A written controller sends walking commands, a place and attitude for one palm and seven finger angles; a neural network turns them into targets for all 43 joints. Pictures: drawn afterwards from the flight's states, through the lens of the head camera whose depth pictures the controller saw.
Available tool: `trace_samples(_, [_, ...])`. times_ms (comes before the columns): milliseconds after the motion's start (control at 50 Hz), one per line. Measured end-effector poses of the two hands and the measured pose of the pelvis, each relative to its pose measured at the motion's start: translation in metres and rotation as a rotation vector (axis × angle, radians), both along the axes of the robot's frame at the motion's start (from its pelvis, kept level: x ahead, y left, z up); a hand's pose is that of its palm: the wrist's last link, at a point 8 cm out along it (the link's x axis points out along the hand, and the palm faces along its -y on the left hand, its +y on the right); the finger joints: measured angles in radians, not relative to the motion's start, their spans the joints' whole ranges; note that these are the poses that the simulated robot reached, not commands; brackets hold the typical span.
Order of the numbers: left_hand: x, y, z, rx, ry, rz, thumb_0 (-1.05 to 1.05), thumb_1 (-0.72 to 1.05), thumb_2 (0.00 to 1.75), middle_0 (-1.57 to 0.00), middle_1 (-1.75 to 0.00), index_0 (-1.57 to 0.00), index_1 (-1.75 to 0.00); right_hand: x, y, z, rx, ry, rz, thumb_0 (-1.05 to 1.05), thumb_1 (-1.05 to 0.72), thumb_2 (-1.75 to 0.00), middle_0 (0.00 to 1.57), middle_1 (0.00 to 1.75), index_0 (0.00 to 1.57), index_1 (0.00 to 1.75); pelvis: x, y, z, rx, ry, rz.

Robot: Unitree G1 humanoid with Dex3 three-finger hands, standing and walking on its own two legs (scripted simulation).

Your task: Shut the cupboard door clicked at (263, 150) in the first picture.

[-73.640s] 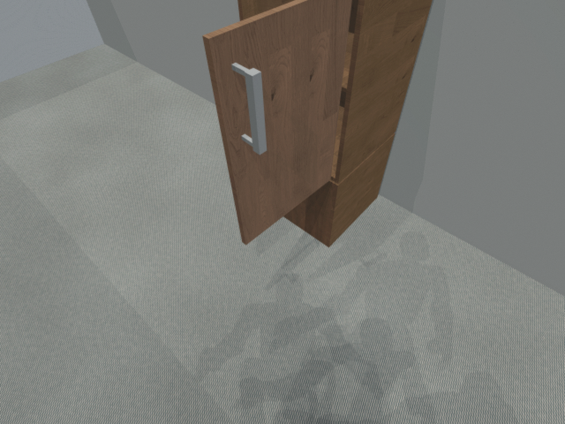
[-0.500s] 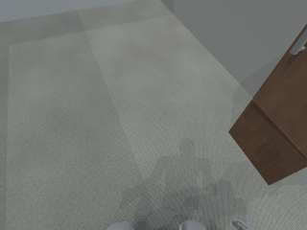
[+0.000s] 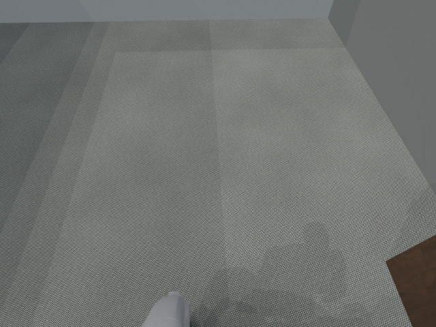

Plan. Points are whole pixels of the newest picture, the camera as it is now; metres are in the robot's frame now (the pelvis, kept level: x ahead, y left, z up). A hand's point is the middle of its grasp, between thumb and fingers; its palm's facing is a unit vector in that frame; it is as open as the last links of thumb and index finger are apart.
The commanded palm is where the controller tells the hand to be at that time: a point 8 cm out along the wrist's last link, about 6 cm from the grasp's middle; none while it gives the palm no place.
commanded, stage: turn to face it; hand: left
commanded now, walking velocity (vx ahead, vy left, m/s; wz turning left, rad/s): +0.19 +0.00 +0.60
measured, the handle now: out of the picture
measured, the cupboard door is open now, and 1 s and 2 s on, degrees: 2 2 2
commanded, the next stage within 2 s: none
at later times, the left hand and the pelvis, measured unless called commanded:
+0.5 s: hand (130, 294) +0.20 +0.21 -0.18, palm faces -0.02 -0.97 -0.22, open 7.4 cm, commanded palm none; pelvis +0.14 +0.03 -0.02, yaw -5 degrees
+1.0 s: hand (136, 211) +0.39 +0.23 -0.16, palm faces -0.36 -0.90 -0.24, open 7.4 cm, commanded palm none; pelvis +0.19 +0.07 +0.00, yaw -24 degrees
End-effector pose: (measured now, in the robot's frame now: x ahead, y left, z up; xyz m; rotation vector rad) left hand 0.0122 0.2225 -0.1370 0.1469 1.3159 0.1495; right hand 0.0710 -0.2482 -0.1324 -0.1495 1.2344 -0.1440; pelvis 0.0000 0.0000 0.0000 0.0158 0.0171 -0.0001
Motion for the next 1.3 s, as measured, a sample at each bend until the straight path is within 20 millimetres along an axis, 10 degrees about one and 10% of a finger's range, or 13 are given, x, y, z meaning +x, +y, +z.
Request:
trace_samples(140, [-0.009, 0.031, -0.033, -0.026, 0.135, 0.122, 0.01, 0.91, 0.90, -0.21, -0.30, -0.20, -0.30, 0.127, 0.039, -0.009, -0.040, -0.163, 0.167, 0.01, -0.91, -0.90, 0.20, 0.30, 0.20, 0.30, 0.053, 0.029, -0.029, -0.027, -0.012, 0.068])
trace_samples(260, [0.054, 0.061, -0.025, 0.033, 0.082, 0.103, 0.01, 0.91, 0.90, -0.20, -0.30, -0.20, -0.30, 0.150, 0.059, -0.003, -0.050, -0.159, 0.158, 0.00, -0.91, -0.90, 0.20, 0.30, 0.20, 0.30, 0.083, 0.035, -0.019, -0.010, -0.021, 0.045])
trace_samples(560, [0.198, 0.029, -0.011, 0.020, -0.023, -0.082, 0.00, 0.91, 0.90, -0.20, -0.30, -0.20, -0.30, 0.136, 0.028, -0.024, -0.024, 0.009, -0.104, 0.00, -0.92, -0.90, 0.20, 0.30, 0.20, 0.30, 0.152, 0.029, -0.016, -0.020, -0.008, -0.122])
trace_samples(760, [0.266, 0.061, -0.023, 0.001, -0.019, -0.196, 0.01, 0.91, 0.90, -0.21, -0.30, -0.20, -0.30, 0.135, 0.043, 0.001, -0.108, -0.053, -0.223, 0.00, -0.91, -0.90, 0.20, 0.30, 0.20, 0.30, 0.179, 0.059, -0.014, -0.036, 0.007, -0.240])
trace_samples(900, [0.339, 0.073, -0.006, 0.013, -0.097, -0.327, 0.01, 0.91, 0.90, -0.20, -0.30, -0.20, -0.30, 0.099, 0.069, 0.012, -0.109, -0.001, -0.304, 0.00, -0.91, -0.90, 0.20, 0.30, 0.20, 0.30, 0.188, 0.071, -0.004, -0.053, -0.009, -0.340])
trace_samples(1040, [0.400, 0.041, 0.012, 0.018, -0.179, -0.482, 0.01, 0.92, 0.90, -0.20, -0.29, -0.19, -0.30, 0.048, 0.080, 0.007, -0.076, 0.066, -0.444, 0.00, -0.90, -0.90, 0.21, 0.30, 0.21, 0.30, 0.191, 0.069, 0.000, -0.059, -0.003, -0.440])
trace_samples(1180, [0.430, -0.023, 0.014, 0.021, -0.273, -0.644, 0.01, 0.91, 0.90, -0.20, -0.29, -0.19, -0.30, -0.005, 0.070, -0.024, -0.023, 0.119, -0.586, 0.00, -0.90, -0.90, 0.21, 0.30, 0.21, 0.30, 0.187, 0.049, -0.019, -0.032, -0.004, -0.537])
trace_samples(1300, [0.411, -0.043, 0.014, 0.017, -0.215, -0.700, 0.00, 0.91, 0.90, -0.20, -0.30, -0.20, -0.30, -0.007, 0.058, -0.018, -0.036, 0.098, -0.657, 0.01, -0.91, -0.90, 0.20, 0.30, 0.20, 0.30, 0.184, 0.048, -0.011, -0.029, -0.007, -0.604])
